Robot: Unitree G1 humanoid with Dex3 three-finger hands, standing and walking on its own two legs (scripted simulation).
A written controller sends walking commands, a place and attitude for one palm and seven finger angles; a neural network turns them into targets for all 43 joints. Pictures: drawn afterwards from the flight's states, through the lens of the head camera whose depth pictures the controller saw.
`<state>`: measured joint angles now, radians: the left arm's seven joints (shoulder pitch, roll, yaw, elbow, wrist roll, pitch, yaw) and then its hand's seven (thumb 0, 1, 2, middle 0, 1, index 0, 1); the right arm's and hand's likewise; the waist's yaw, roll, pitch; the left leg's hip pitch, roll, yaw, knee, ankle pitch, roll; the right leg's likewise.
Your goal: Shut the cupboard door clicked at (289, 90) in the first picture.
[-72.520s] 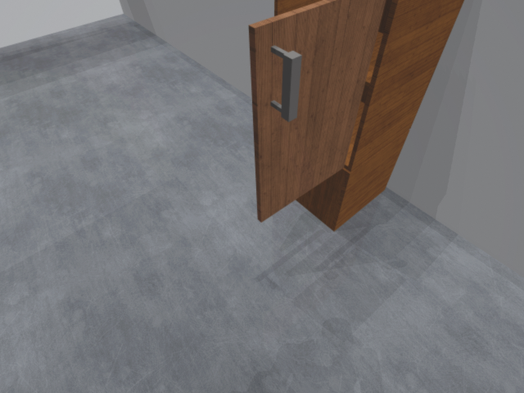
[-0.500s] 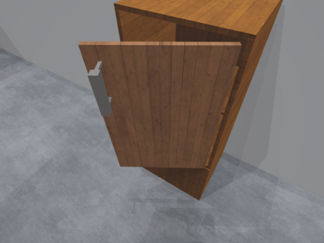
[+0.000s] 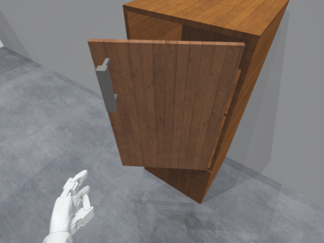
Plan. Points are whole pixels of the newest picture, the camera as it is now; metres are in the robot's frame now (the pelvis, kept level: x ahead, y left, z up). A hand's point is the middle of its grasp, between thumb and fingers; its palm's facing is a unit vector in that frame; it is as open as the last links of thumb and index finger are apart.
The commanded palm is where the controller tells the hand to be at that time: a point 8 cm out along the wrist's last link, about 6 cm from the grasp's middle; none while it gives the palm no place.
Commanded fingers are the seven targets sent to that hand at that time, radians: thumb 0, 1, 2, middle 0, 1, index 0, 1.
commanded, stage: raise the hand and make a fist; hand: left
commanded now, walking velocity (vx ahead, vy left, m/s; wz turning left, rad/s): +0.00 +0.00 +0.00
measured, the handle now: (109, 85) +0.49 +0.16 +0.15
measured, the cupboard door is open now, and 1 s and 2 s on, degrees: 31 31 31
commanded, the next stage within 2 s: bring the fist close to the handle in 1.74 s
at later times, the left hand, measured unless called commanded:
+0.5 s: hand (101, 204) +0.20 +0.14 +0.05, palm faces -0.11 -0.99 -0.08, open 4.9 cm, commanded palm +0.16 +0.22 +0.04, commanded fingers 0.00 0.90 0.90 -0.82 -0.98 -0.82 -0.98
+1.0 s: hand (72, 177) +0.23 +0.20 +0.11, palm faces -0.02 -1.00 -0.07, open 3.2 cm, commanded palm +0.21 +0.25 +0.11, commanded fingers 0.00 0.90 0.90 -1.28 -1.48 -1.28 -1.48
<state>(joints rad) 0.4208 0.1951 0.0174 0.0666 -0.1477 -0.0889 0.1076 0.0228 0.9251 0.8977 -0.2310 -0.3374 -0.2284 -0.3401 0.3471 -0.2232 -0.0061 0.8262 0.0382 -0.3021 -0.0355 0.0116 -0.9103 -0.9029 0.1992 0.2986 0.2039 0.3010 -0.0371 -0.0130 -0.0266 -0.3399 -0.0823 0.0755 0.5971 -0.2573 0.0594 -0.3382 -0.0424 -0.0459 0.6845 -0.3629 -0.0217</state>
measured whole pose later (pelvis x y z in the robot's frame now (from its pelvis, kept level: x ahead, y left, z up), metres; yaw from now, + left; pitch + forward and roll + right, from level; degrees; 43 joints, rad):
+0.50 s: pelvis +0.00 -0.03 -0.05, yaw +1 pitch +8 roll -2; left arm 0.40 0.25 0.10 -0.13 -0.29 -0.39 -0.33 0.02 0.91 0.90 -0.65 -0.79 -0.64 -0.79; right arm 0.20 -0.23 0.03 0.55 0.04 -0.27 -0.05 0.01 -0.90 -0.90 0.20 0.30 0.21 0.30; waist 0.03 0.05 -0.10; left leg -0.72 -0.02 -0.03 1.02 -0.45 0.02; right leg -0.66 0.04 -0.13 0.98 -0.47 -0.07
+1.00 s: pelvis +0.03 +0.01 -0.01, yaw +0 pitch +4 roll -2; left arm 0.43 0.28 0.17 -0.31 -0.31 -0.15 -0.24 0.02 0.90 0.90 -1.11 -1.29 -1.11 -1.29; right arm 0.25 -0.24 0.03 0.54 0.04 -0.25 -0.06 0.02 -0.90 -0.90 0.20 0.30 0.20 0.30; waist 0.03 0.04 -0.08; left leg -0.47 -0.05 0.02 0.78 -0.39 0.08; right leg -0.42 0.02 -0.07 0.74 -0.40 -0.02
